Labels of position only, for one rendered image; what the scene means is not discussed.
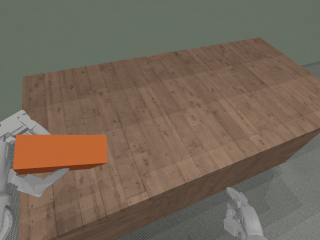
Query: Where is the left robot forearm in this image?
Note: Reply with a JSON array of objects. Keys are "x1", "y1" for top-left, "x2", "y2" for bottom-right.
[{"x1": 0, "y1": 193, "x2": 16, "y2": 240}]

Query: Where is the right robot hand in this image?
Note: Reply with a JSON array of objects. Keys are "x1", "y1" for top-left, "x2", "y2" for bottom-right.
[{"x1": 223, "y1": 187, "x2": 264, "y2": 240}]

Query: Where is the sponge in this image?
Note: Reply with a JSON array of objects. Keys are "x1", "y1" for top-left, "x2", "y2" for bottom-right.
[{"x1": 13, "y1": 134, "x2": 108, "y2": 175}]

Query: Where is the left robot hand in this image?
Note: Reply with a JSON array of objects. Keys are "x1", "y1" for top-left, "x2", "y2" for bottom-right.
[{"x1": 0, "y1": 110, "x2": 69, "y2": 197}]

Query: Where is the table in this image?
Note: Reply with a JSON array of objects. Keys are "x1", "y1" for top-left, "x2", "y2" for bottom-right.
[{"x1": 18, "y1": 37, "x2": 320, "y2": 240}]

